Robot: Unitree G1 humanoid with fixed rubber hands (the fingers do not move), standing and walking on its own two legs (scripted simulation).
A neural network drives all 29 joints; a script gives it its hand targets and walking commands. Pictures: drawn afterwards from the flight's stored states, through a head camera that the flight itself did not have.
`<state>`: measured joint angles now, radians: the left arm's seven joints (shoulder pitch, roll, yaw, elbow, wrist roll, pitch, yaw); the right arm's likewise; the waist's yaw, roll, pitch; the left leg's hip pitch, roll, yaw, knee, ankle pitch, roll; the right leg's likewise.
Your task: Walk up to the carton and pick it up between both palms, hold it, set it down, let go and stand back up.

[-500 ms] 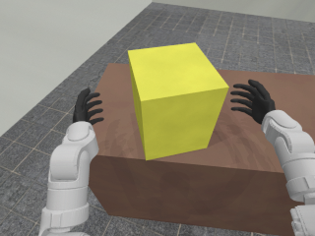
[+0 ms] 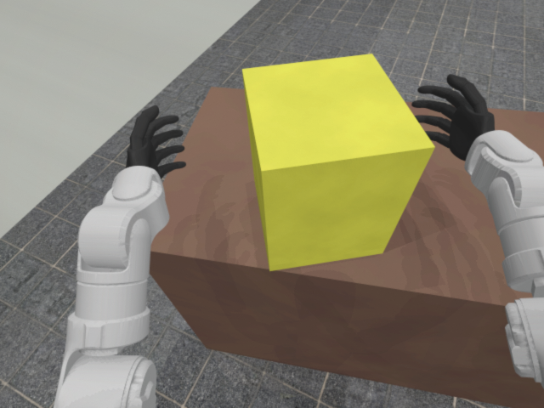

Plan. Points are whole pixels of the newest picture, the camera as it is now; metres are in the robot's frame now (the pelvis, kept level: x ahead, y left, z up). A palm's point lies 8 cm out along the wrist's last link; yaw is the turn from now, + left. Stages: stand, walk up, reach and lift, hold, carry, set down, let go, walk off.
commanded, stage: reach and lift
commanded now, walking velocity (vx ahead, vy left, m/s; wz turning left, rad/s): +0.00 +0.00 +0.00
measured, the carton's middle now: (318, 168) +0.47 -0.01 +0.08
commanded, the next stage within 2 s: none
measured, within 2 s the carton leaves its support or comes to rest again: neither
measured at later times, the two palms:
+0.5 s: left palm (145, 130) +0.39 +0.21 +0.20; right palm (459, 82) +0.51 -0.18 +0.22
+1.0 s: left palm (169, 179) +0.39 +0.21 +0.11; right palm (421, 143) +0.50 -0.16 +0.12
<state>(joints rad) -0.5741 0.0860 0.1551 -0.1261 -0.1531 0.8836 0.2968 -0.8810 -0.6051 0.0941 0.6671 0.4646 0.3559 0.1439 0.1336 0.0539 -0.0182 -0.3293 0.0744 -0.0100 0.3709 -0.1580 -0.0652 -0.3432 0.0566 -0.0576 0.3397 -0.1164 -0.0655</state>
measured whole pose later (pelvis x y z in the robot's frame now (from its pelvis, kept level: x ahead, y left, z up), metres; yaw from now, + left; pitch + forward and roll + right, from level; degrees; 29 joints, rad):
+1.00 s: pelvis -0.01 +0.01 -0.01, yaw +0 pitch +17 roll +0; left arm -0.73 -0.01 0.17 0.33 -0.10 0.55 0.30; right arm -1.04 -0.51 -0.01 0.98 0.25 0.21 0.18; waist 0.20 0.06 -0.11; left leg -0.55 0.06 -0.02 0.39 -0.13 -0.05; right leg -0.56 0.04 -0.06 0.35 -0.08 -0.05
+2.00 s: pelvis +0.00 -0.01 +0.00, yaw -3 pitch +14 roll +1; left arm -0.80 -0.27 0.54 0.59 0.32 0.16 0.19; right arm -1.06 -0.21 -0.28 1.10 -0.10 -0.03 0.10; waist 0.17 0.03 -0.07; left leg -0.40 0.08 0.05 0.25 -0.09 -0.05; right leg -0.48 0.07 0.00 0.31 -0.07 -0.07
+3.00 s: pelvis +0.01 -0.01 +0.00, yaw -2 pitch +12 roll +1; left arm -0.73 -0.30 0.53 0.53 0.37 0.16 0.19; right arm -1.03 -0.17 -0.41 1.21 -0.20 -0.14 0.13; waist 0.11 -0.01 -0.07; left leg -0.36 0.08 0.04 0.28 -0.13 -0.07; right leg -0.42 0.07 -0.02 0.32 -0.11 -0.07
